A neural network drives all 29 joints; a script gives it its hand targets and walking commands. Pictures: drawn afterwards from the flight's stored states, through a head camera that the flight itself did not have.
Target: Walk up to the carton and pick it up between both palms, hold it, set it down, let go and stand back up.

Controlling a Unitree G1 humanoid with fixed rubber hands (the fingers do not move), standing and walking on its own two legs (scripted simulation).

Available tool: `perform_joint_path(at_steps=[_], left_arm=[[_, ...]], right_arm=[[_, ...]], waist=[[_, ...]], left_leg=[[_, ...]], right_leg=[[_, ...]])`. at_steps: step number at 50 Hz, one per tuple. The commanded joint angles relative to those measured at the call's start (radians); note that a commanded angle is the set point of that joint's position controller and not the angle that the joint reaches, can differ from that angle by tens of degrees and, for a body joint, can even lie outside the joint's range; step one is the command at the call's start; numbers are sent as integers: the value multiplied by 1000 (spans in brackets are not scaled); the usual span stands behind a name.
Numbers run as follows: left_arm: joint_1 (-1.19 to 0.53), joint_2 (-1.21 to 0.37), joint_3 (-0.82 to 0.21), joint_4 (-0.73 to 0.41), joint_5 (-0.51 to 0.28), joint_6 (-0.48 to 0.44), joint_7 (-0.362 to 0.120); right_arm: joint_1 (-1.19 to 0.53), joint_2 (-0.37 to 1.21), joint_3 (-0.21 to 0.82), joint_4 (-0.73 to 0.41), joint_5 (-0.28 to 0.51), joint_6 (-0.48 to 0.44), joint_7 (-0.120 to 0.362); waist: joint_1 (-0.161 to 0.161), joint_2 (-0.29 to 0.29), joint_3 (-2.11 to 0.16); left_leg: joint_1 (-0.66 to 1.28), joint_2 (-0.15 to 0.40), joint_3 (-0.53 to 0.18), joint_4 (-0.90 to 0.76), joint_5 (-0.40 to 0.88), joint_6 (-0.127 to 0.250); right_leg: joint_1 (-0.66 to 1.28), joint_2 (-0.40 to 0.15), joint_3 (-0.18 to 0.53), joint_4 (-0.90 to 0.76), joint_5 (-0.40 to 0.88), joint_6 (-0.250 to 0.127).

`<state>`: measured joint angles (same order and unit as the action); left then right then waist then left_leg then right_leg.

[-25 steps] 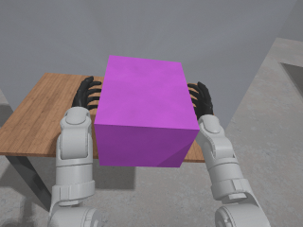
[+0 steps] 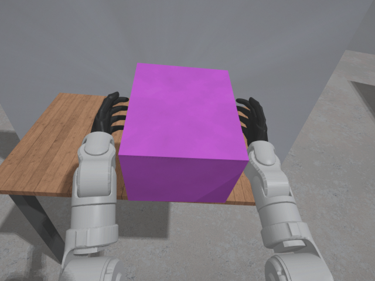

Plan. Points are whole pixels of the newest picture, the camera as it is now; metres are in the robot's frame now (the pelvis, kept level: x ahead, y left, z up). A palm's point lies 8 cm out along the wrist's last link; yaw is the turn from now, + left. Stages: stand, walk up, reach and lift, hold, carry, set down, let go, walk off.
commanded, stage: set down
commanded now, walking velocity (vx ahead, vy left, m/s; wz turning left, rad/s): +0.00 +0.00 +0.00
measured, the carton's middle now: (180, 132) +0.41 +0.01 +0.15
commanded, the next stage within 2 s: none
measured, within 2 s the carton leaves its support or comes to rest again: neither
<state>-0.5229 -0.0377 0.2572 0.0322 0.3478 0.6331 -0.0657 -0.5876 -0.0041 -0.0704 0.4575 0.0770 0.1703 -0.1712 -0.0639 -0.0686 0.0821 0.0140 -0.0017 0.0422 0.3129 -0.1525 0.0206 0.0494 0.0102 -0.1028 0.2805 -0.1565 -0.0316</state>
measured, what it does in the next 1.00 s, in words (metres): stands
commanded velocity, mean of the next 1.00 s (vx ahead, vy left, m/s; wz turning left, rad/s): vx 0.00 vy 0.00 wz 0.00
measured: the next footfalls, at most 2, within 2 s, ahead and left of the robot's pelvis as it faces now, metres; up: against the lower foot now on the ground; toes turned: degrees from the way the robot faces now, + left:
none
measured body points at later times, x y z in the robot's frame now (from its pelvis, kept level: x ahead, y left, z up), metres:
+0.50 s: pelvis +0.03 -0.01 +0.00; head +0.02 +0.02 +0.45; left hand +0.40 +0.15 +0.13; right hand +0.40 -0.16 +0.14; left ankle +0.03 +0.10 -0.75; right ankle +0.02 -0.09 -0.75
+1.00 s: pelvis +0.01 +0.00 +0.00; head +0.01 +0.03 +0.45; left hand +0.41 +0.15 +0.11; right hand +0.41 -0.16 +0.12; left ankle +0.03 +0.10 -0.75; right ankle +0.02 -0.09 -0.75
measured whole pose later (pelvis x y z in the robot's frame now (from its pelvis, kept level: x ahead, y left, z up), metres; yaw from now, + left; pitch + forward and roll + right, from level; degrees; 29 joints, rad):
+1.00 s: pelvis +0.01 +0.00 +0.00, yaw -1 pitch -4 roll +0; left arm -0.63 -0.06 0.31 0.56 0.35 0.27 0.01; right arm -0.68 0.01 -0.34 0.89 -0.15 -0.18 -0.08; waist -0.01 -0.06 0.05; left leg -0.06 0.00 0.06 0.26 -0.13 0.02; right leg -0.04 0.01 -0.10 0.24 -0.14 -0.03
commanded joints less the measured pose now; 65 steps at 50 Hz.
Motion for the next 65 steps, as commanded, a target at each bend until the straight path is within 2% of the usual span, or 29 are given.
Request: perform_joint_path(at_steps=[1, 4, 7, 13, 15, 18, 22, 26, 33, 39, 45, 52, 57, 65], left_arm=[[-488, -405, -355, 41, -97, -120, -135], [-472, -396, -333, 68, -90, -151, -144], [-480, -406, -354, 58, -100, -182, -143], [-517, -458, -479, -39, -149, -268, -105], [-511, -461, -493, -50, -151, -288, -90], [-448, -458, -480, -14, -129, -289, -81], [-416, -436, -437, 3, -104, -279, -89], [-442, -445, -439, -1, -107, -294, -83], [-536, -474, -443, 69, -120, -349, -54], [-615, -488, -379, 229, -102, -392, -39], [-683, -500, -284, 376, -65, -446, -27], [-745, -504, -213, 455, -37, -510, 1], [-775, -507, -205, 466, -40, -548, 18], [-776, -497, -174, 503, -34, -588, 20]], right_arm=[[-593, 406, 236, -163, -58, -178, 145], [-566, 394, 208, -118, -93, -215, 150], [-555, 394, 217, -107, -104, -252, 142], [-582, 421, 331, -185, -66, -333, 121], [-568, 426, 354, -186, -56, -341, 118], [-524, 433, 382, -139, -48, -335, 107], [-488, 434, 390, -91, -35, -325, 94], [-503, 431, 372, -91, -40, -339, 101], [-555, 422, 279, -30, -95, -367, 131], [-597, 425, 150, 118, -176, -378, 165], [-636, 428, 7, 277, -250, -401, 205], [-675, 439, -78, 382, -301, -421, 233], [-681, 466, -81, 411, -317, -430, 238], [-662, 503, -70, 443, -338, -433, 236]], waist=[[12, 85, -253], [12, 67, -239], [3, 54, -277], [-16, 72, -493], [-15, 75, -511], [-12, 58, -452], [7, 52, -385], [9, 72, -416], [6, 78, -466], [15, 57, -439], [37, 65, -431], [55, 81, -476], [56, 82, -535], [58, 57, -573]], left_leg=[[45, 14, 18, -100, -50, -2], [35, 12, 27, -103, -29, -2], [62, 7, 28, -77, 70, -15], [162, -4, -4, 34, 415, -57], [155, -6, -16, 44, 447, -56], [130, -8, -15, 27, 404, -46], [56, -14, -8, -5, 322, -30], [64, -12, -8, 1, 339, -36], [95, 1, -8, -5, 282, -46], [61, 14, 7, -50, 144, -36], [58, 28, 28, -72, 120, -35], [80, 34, 47, -56, 193, -43], [76, 29, 53, -30, 280, -48], [-7, 20, 53, -25, 312, -38]], right_leg=[[-21, -4, -38, -51, -47, 52], [-1, -7, -38, -53, -29, 56], [36, -3, -43, -44, 69, 63], [119, 12, -36, 9, 420, 66], [131, 9, -29, 19, 477, 68], [153, 3, -12, 23, 522, 79], [192, -10, 0, 26, 532, 91], [169, -9, -6, 29, 531, 86], [72, -4, -24, 7, 405, 71], [17, -9, -28, -26, 246, 62], [-24, -10, -35, -47, 159, 50], [-30, -1, -33, -45, 192, 46], [9, 0, -21, -18, 325, 55], [100, -12, 3, 31, 518, 79]])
